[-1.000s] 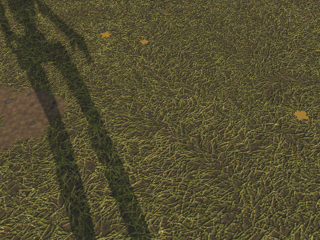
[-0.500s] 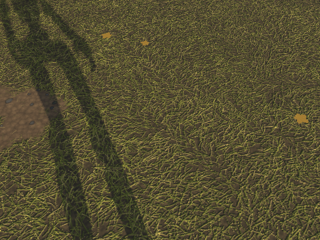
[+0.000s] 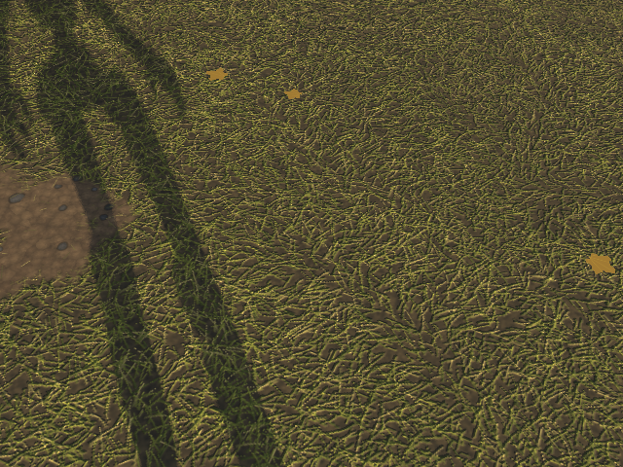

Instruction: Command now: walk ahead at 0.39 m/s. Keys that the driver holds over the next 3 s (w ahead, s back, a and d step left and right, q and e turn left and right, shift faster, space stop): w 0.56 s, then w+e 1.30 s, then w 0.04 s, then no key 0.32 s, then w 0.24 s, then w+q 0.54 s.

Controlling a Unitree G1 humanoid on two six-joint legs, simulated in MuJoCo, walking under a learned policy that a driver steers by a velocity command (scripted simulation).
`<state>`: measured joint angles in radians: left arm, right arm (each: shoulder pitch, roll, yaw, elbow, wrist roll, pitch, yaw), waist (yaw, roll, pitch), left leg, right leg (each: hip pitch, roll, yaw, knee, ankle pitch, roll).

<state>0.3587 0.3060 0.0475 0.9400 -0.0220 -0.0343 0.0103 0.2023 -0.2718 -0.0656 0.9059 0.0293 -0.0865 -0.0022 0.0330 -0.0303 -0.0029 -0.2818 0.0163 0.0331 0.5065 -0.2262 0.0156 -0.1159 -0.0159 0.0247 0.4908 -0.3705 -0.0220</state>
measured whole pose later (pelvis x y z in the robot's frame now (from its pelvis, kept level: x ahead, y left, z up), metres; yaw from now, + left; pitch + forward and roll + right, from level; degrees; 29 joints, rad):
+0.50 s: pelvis +0.25 -0.01 -0.02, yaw +1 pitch +2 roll +0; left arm -0.02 0.25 0.03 0.76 -0.01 -0.10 -0.05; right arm 0.46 -0.26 -0.04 1.01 0.00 -0.05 -0.01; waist -0.06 0.00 0.05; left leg 0.10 0.01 0.01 0.46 -0.47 0.01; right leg -0.52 0.01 -0.05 0.55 -0.06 -0.07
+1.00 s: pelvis +0.54 +0.00 -0.01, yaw -10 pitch +2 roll -1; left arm 0.42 0.29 0.06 0.91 -0.02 -0.05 0.01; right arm -0.01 -0.27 -0.03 0.76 0.00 -0.13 0.01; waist 0.09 0.01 0.02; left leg -0.45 0.01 -0.04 0.46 -0.04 0.01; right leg -0.05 0.05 0.14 0.49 -0.44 -0.03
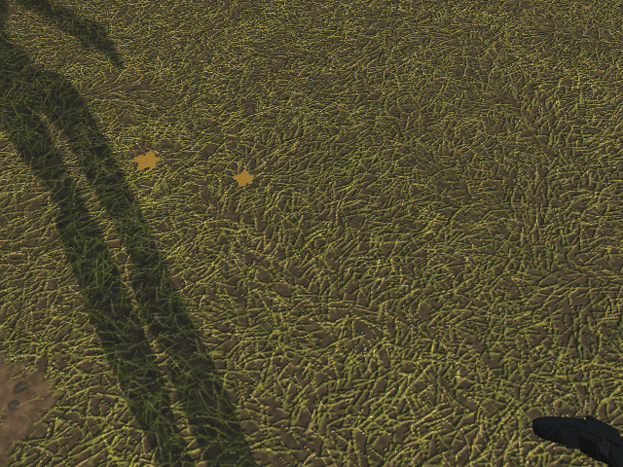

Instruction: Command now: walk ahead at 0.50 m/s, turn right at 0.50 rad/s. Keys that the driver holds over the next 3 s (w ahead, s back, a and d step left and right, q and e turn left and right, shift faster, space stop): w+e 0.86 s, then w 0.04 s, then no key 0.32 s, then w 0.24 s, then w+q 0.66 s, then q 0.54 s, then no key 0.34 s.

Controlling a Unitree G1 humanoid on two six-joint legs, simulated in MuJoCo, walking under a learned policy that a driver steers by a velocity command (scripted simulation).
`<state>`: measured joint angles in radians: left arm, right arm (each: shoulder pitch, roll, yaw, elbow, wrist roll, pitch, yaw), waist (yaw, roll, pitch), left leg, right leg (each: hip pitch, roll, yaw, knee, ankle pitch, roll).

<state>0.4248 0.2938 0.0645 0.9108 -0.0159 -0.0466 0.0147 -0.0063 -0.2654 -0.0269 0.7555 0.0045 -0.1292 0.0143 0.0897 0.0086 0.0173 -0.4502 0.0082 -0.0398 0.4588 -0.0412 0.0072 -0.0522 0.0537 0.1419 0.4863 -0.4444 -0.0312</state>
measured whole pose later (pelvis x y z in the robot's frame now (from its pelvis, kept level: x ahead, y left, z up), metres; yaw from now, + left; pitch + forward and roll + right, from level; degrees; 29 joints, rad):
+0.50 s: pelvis +0.25 -0.04 -0.01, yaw -18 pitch +2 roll +3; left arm 0.06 0.27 0.06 0.63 -0.02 -0.02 -0.06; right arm 0.32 -0.31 -0.08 0.89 0.03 -0.05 -0.01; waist -0.07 -0.02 0.05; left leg 0.09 0.06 0.27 0.37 -0.44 -0.06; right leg -0.53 -0.04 -0.06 0.61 -0.14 -0.10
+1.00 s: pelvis +0.52 -0.15 +0.00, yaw -34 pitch +2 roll +0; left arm 0.40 0.29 0.07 0.75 -0.02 -0.03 0.03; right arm 0.01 -0.28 -0.04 0.70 -0.02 -0.12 0.04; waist 0.09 0.04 0.02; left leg -0.49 -0.01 -0.04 0.44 0.08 0.01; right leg -0.03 0.11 0.21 0.45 -0.43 -0.07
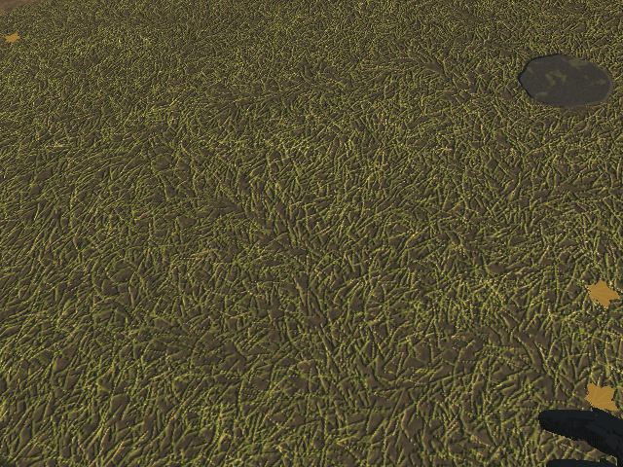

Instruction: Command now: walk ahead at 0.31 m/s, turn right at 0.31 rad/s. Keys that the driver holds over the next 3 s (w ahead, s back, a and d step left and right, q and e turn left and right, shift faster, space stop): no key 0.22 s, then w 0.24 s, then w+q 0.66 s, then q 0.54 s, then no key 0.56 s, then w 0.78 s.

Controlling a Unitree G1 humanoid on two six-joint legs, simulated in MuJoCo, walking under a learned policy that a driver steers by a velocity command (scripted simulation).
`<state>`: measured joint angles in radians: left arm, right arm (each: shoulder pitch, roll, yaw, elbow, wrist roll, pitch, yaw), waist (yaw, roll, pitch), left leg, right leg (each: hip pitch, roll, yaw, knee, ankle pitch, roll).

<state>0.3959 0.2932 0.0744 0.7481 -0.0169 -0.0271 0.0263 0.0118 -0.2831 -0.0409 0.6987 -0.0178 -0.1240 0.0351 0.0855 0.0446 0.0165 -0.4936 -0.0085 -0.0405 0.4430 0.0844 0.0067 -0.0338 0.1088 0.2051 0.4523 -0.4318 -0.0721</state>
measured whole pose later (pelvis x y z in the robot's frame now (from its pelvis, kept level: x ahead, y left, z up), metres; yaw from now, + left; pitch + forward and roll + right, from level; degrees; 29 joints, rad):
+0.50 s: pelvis +0.14 +0.00 +0.01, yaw -3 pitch +1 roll +1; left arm 0.31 0.26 0.05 0.75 0.01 -0.04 0.02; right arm 0.19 -0.30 -0.04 0.81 0.02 -0.05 0.02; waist 0.01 0.03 -0.03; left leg -0.40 -0.02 0.01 0.80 -0.40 0.04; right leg -0.21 -0.01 0.02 0.47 -0.28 -0.03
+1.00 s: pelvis +0.36 +0.09 +0.01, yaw +12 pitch +2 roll +0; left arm 0.25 0.29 0.05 0.74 0.00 -0.11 0.01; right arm 0.23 -0.29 -0.06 0.74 0.01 -0.05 0.04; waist -0.01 -0.02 0.04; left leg -0.31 -0.10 -0.02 0.46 -0.17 0.09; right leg -0.49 -0.07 0.04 1.14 -0.33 0.01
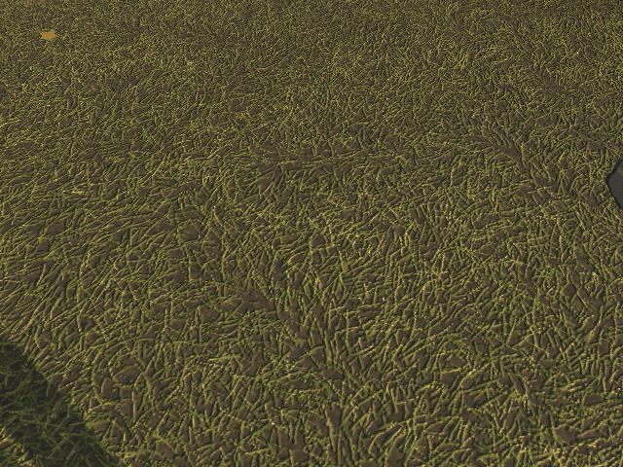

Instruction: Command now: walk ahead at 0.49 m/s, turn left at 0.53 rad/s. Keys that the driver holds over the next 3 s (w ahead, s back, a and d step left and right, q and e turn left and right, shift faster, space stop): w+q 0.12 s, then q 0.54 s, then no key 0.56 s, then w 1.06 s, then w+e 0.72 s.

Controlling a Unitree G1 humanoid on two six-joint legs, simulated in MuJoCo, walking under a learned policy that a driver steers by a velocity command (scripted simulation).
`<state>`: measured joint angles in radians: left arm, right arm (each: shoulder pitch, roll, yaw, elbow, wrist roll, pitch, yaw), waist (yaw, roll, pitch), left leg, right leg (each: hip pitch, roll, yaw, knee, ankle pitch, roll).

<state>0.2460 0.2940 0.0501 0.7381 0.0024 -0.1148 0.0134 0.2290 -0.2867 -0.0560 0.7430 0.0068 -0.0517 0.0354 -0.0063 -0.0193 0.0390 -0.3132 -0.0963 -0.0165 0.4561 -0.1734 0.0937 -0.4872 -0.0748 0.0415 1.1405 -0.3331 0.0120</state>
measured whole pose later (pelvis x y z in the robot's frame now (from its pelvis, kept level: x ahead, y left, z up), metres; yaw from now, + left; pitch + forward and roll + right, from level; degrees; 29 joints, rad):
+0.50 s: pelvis +0.22 -0.03 +0.00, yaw +18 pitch +1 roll -1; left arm 0.08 0.24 0.04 0.67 0.03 -0.04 0.01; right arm 0.25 -0.34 -0.08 0.67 0.02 0.06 -0.03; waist -0.02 0.03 0.08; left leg -0.52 0.00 -0.05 1.17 -0.47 -0.08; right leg -0.37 0.00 -0.06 0.45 -0.10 -0.03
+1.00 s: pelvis +0.24 +0.02 +0.00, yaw +29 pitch +1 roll -1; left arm 0.14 0.31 0.07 0.80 0.00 0.03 0.02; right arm 0.15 -0.25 -0.03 0.64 -0.02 0.02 -0.01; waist 0.01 -0.04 0.04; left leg -0.26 -0.03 -0.01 0.47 -0.22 0.06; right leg -0.41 -0.05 0.00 0.84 -0.38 0.08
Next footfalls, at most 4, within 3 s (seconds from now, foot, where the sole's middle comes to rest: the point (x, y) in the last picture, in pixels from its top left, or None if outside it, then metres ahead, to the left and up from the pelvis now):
0.30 right None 0.37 -0.10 -0.77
0.74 left None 0.25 0.13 -0.77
1.10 right None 0.35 -0.09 -0.77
1.90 right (274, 367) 0.68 0.10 -0.77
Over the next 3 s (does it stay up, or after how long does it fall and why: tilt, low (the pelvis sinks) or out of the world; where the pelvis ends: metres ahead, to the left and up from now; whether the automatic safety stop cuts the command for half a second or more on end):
stays up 1.04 0.37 -0.02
